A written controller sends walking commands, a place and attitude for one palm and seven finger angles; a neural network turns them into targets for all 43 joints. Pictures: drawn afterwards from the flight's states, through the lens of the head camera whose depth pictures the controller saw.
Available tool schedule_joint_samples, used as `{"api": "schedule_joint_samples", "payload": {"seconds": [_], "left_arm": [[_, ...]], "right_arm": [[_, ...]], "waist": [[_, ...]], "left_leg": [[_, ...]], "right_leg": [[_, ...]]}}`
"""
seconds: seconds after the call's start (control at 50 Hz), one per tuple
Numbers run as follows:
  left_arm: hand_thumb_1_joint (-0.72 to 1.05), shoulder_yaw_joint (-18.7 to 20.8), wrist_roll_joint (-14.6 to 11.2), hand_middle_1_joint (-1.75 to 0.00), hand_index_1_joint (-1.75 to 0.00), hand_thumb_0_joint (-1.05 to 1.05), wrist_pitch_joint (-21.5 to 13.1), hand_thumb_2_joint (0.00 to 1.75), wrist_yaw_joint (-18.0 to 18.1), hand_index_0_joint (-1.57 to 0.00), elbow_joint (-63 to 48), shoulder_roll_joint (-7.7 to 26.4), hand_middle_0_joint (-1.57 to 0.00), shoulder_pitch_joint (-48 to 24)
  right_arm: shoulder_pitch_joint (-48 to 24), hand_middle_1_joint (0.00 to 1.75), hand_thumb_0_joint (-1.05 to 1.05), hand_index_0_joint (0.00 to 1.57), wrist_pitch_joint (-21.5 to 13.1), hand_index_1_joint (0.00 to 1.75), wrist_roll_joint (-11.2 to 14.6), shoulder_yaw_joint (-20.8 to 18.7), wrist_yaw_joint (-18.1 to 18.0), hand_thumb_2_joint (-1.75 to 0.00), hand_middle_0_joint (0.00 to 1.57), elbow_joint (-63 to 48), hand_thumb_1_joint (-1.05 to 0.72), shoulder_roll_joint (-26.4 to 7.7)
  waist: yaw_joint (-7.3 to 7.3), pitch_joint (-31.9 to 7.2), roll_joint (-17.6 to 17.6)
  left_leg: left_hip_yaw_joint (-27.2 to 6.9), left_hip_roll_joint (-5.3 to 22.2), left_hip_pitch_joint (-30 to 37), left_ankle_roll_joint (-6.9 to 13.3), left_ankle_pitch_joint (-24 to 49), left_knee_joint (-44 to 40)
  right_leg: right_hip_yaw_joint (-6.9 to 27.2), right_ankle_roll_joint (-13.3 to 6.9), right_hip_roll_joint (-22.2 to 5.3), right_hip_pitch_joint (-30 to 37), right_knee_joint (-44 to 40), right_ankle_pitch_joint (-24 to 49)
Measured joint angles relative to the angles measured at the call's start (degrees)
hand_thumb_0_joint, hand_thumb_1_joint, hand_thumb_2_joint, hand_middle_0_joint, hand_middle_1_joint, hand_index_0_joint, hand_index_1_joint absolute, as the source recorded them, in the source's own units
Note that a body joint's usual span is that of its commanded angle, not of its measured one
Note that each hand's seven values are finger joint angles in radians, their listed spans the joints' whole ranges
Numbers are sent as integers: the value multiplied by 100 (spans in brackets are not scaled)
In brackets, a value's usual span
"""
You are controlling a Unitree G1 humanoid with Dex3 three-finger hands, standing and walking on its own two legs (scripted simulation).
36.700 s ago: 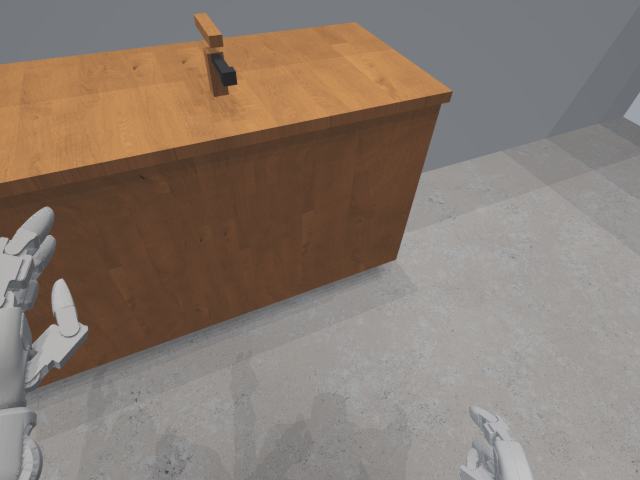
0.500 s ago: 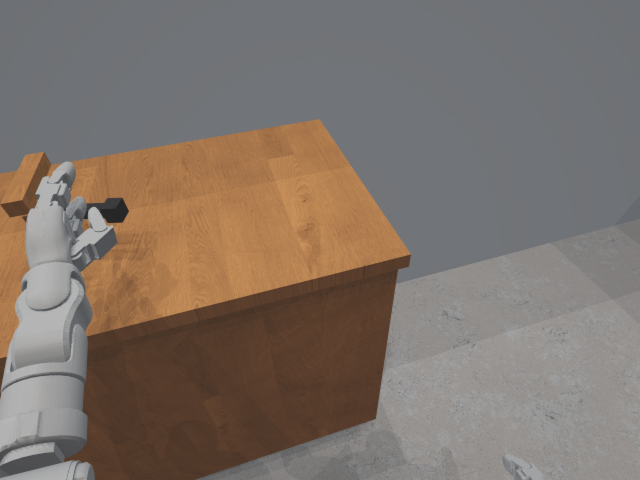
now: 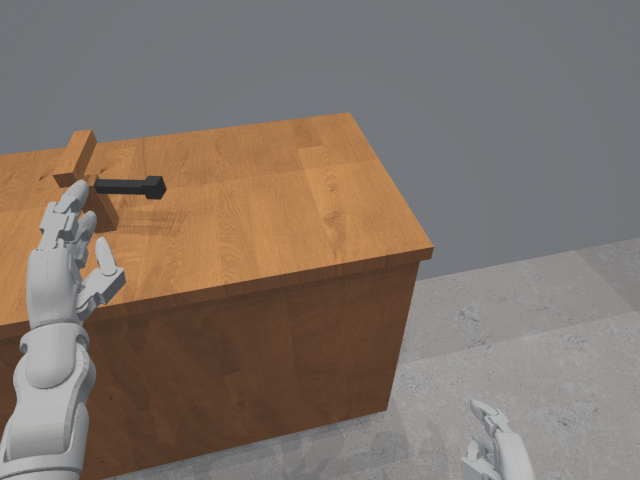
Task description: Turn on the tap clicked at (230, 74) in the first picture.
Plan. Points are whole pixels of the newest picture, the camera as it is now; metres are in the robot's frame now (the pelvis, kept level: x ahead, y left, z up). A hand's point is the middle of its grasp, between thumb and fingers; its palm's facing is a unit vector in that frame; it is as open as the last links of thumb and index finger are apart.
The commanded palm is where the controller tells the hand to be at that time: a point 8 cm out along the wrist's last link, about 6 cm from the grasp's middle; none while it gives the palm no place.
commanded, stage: draw the hand back beside the body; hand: left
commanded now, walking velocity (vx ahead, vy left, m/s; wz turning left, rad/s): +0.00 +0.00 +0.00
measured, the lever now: (154, 187) +0.51 +0.33 +0.10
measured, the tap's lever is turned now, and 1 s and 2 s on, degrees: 73 73 73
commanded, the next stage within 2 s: step back with the hand held close in 0.68 s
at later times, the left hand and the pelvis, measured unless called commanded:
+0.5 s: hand (94, 349) +0.19 +0.24 +0.15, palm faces +0.42 -0.85 -0.33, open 7.4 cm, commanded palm +0.16 +0.28 +0.16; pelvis +0.01 +0.00 +0.00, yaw +1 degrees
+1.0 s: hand (89, 334) +0.20 +0.25 +0.15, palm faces +0.41 -0.82 -0.40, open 7.4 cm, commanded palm +0.15 +0.29 +0.17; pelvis +0.00 +0.01 +0.00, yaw +1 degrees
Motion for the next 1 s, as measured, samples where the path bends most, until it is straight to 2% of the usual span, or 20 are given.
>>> {"api": "schedule_joint_samples", "payload": {"seconds": [0.16, 0.46, 0.62, 0.82, 0.92, 1.0], "left_arm": [[89, 4, 30, -27, -27, 2, -122, 90, 24, -20, -940, -52, -19, 866], [89, -158, 116, -29, -30, 2, -207, 90, -1, -21, -2215, -115, -20, 2467], [89, -69, 130, -30, -30, 2, -189, 90, 82, -21, -2045, -126, -21, 2164], [89, -169, 124, -30, -30, 2, -122, 90, 48, -21, -2127, -141, -20, 2200], [89, 101, 176, -30, -30, 2, -213, 90, 29, -21, -2117, 1, -21, 2177], [89, 154, 196, -30, -30, 2, -204, 90, 46, -21, -2202, 41, -20, 2315]], "right_arm": [[222, 30, 1, 20, -44, 30, -54, -111, 24, -90, 20, 170, -90, -116], [135, 30, 1, 20, -266, 30, -150, -205, 52, -90, 20, 35, -90, -76], [23, 30, 1, 20, -304, 30, -154, -172, -2, -90, 20, 71, -90, -49], [97, 30, 1, 20, -327, 30, -174, -108, 27, -90, 20, 81, -90, 28], [94, 30, 1, 20, -35, 30, -125, -132, 39, -90, 20, -160, -90, -101], [78, 30, 1, 20, 165, 30, -88, -235, 5, -90, 20, -352, -90, -207]], "waist": [[109, 67, 77], [125, 42, 33], [219, 127, 75], [162, 110, 18], [20, -63, 116], [-58, -73, 167]], "left_leg": [[-33, -36, 94, 22, 8, -42], [-63, -12, 122, 1, -90, 66], [-158, -31, 90, 1, -96, 141], [-111, -29, 151, -8, -95, 82], [-165, 26, -421, 7, -197, 439], [-102, -23, -697, 51, -161, 500]], "right_leg": [[-34, 23, -32, 124, -72, 5], [-61, 8, -8, 194, -33, -64], [-156, 3, -19, 206, 19, -93], [-110, -4, -21, 216, 33, -115], [-158, 17, 33, -228, 139, -94], [-104, 75, -25, -574, 314, -99]]}}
